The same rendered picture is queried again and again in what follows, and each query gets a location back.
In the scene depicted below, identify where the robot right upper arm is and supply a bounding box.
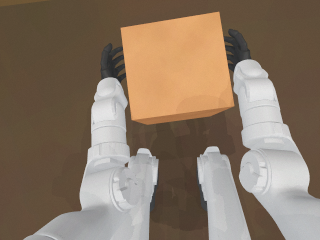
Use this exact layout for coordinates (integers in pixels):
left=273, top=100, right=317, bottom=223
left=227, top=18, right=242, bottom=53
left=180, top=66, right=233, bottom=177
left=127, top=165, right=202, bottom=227
left=239, top=148, right=320, bottom=240

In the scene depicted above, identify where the robot right hand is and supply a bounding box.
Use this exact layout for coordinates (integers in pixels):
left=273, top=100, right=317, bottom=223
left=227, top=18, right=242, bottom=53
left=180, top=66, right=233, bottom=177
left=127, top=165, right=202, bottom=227
left=223, top=29, right=252, bottom=72

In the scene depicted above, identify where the robot left thigh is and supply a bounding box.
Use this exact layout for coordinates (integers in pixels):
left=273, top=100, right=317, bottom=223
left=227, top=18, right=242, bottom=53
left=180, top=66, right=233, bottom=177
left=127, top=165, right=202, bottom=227
left=110, top=153, right=159, bottom=240

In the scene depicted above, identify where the left robot shin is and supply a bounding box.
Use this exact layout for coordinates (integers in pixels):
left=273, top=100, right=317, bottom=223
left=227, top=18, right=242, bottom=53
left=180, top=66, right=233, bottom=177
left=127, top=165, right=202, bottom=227
left=128, top=148, right=155, bottom=203

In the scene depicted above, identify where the robot left upper arm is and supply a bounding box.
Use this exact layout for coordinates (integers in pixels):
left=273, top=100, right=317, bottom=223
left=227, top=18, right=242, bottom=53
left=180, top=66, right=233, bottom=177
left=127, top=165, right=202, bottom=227
left=23, top=165, right=141, bottom=240

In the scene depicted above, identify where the robot left hand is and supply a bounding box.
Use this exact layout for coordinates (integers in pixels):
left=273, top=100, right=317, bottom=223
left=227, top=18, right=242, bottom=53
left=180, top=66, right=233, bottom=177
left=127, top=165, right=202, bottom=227
left=100, top=43, right=127, bottom=83

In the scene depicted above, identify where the carton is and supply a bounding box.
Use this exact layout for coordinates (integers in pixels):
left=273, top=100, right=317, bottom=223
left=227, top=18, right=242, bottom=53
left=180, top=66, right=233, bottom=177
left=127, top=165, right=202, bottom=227
left=120, top=12, right=235, bottom=125

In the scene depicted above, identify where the robot right forearm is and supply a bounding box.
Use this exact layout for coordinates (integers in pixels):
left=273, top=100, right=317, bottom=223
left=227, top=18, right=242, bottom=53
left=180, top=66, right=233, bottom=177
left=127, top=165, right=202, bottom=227
left=233, top=59, right=310, bottom=185

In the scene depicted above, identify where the robot left forearm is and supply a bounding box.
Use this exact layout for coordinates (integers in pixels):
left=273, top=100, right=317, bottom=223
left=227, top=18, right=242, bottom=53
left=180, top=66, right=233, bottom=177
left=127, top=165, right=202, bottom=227
left=79, top=77, right=131, bottom=198

